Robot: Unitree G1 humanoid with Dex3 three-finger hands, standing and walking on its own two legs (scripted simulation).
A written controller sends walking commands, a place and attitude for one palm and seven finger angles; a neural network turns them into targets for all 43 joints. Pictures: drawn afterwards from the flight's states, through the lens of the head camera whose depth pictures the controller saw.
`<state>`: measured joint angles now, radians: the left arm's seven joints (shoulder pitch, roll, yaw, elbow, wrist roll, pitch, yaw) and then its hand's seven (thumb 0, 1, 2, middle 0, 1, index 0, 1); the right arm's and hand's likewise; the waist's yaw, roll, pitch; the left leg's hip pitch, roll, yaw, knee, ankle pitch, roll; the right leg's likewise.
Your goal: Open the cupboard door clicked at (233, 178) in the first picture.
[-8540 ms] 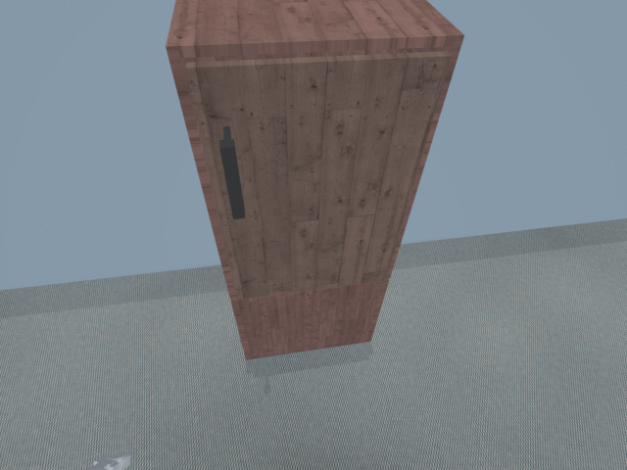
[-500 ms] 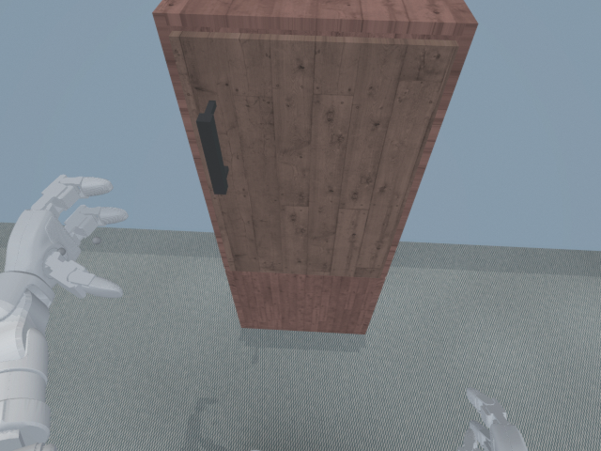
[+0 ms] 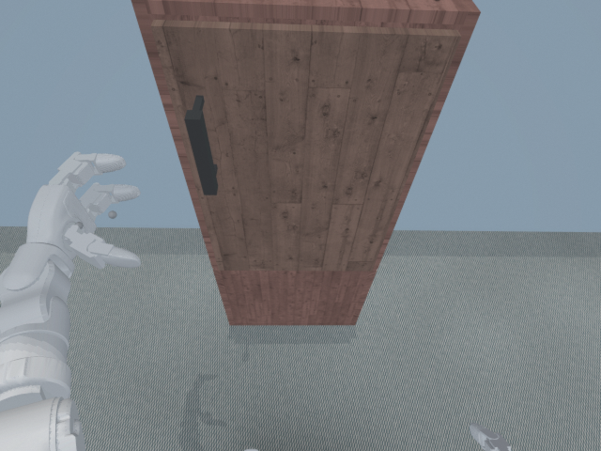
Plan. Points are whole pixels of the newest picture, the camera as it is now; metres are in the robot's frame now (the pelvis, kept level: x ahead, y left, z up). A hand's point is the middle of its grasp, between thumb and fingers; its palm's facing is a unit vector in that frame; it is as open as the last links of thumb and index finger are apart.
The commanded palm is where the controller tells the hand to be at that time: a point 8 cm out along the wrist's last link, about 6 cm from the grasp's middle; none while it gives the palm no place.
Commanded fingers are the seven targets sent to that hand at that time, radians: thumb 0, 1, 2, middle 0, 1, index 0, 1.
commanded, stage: move the hooked fingers beside the handle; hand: left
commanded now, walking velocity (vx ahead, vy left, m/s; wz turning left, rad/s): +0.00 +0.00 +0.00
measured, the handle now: (205, 147) +0.53 +0.16 +0.09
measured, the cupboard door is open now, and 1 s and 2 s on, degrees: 0 0 0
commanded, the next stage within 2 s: slide the fingers in behind the handle in 1.62 s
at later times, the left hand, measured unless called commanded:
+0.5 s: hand (148, 180) +0.44 +0.22 +0.11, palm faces +0.03 -1.00 +0.01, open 14.0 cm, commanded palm +0.42 +0.27 +0.10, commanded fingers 0.00 -0.50 0.30 -0.30 -1.20 -0.30 -1.20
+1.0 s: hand (169, 162) +0.49 +0.21 +0.09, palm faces +0.05 -1.00 +0.01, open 13.9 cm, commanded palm +0.46 +0.26 +0.09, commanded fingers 0.00 -0.50 0.30 -0.30 -1.20 -0.30 -1.20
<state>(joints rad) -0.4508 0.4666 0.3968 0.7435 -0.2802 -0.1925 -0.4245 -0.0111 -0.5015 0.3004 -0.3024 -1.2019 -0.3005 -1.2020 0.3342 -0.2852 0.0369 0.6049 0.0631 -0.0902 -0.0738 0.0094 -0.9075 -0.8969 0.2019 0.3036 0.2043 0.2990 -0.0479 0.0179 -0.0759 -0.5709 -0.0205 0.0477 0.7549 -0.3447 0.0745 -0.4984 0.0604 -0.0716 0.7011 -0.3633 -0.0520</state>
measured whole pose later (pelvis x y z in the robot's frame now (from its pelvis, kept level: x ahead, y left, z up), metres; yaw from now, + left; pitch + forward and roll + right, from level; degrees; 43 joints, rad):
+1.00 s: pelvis +0.00 -0.01 -0.01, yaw -1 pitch +16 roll -2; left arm -0.86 0.57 0.41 1.18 -0.15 -0.31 -0.30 -0.01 -0.50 0.30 -0.31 -1.21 -0.31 -1.21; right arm 0.42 -0.29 0.04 0.64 0.03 0.04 -0.04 0.00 -0.91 -0.90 0.20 0.30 0.20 0.30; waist -0.15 0.02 -0.09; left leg -0.75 0.01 0.04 0.84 -0.37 0.06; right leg -0.68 0.08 -0.08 0.78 -0.38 -0.07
